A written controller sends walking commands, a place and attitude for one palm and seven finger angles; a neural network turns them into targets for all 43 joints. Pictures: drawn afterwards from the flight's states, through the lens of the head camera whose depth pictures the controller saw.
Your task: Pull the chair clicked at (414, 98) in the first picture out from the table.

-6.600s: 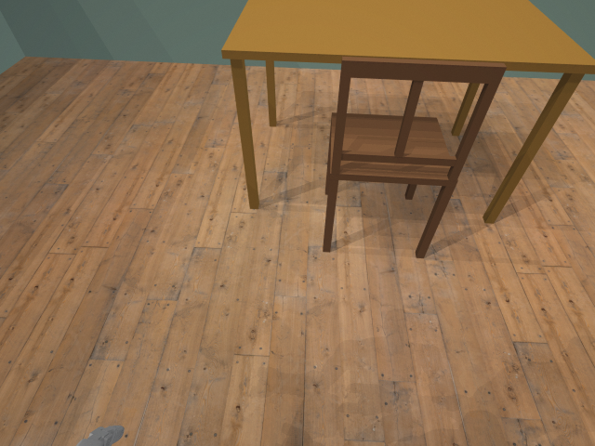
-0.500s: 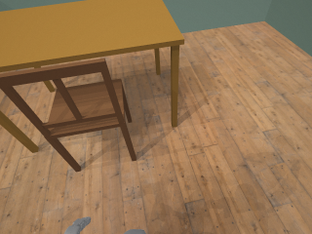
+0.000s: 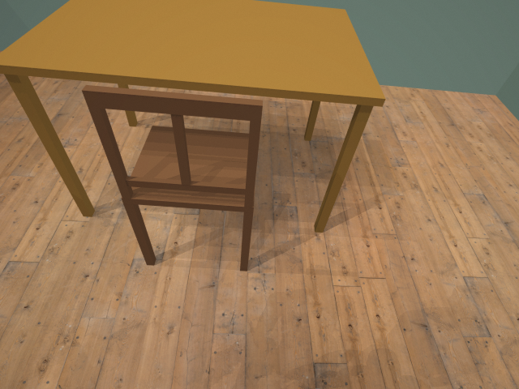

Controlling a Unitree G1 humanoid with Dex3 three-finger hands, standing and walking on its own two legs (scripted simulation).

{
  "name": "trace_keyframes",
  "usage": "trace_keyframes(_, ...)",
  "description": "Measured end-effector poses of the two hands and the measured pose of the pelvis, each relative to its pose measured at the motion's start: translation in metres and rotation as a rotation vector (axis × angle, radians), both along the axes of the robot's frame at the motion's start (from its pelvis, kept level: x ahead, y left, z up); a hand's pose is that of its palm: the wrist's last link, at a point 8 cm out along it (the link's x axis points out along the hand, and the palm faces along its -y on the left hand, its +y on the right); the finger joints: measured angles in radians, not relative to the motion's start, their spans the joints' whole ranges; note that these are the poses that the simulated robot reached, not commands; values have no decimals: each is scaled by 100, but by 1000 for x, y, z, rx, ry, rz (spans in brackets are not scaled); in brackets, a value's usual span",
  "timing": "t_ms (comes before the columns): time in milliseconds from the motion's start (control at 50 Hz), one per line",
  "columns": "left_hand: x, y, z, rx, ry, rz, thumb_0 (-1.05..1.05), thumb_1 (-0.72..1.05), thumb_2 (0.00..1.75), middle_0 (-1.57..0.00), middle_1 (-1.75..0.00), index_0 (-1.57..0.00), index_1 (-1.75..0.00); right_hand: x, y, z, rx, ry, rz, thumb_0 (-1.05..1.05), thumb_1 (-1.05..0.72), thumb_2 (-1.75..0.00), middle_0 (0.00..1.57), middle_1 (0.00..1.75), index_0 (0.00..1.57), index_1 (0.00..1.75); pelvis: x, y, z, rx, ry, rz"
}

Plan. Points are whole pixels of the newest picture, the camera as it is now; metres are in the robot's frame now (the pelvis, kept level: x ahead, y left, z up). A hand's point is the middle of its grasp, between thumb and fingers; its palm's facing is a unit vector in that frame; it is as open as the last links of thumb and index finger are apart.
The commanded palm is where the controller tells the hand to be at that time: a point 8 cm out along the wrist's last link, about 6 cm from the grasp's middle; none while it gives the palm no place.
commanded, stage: take the last steps up to it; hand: left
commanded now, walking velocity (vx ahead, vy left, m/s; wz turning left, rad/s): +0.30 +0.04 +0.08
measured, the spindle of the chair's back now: (182, 151) +0.72 +0.27 -0.12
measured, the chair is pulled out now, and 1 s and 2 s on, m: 0.00 0.00 0.00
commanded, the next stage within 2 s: come to a stop and stand still in 0.64 s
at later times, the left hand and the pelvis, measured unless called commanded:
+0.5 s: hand (193, 328) +0.26 +0.14 -0.17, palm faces +0.05 -0.98 -0.18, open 7.3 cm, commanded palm none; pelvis +0.16 -0.03 -0.02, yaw +2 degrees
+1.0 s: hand (168, 331) +0.25 +0.19 -0.19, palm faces +0.09 -0.98 -0.17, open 7.3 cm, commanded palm none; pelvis +0.28 +0.03 +0.00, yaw +0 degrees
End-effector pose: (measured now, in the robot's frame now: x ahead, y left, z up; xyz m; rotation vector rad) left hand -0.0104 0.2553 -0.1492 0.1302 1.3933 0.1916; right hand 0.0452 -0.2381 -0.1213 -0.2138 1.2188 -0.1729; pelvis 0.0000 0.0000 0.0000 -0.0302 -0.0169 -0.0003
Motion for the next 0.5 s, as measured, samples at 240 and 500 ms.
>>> trace_keyframes(240, 110, -12, 10, -9, -120, -42, 0, 91, 90, -20, -30, -20, -30, -39, 32, -18, 87, 225, -98, 1, -91, -90, 21, 30, 20, 30, 60, 5, 0, 35, 7, 24)
trace_keyframes(500, 256, -65, 9, -8, -296, -62, 0, 91, 90, -20, -30, -20, -30, 25, -8, -40, 110, 368, -124, 1, -91, -90, 20, 30, 20, 30, 161, -30, -17, 23, -9, 40)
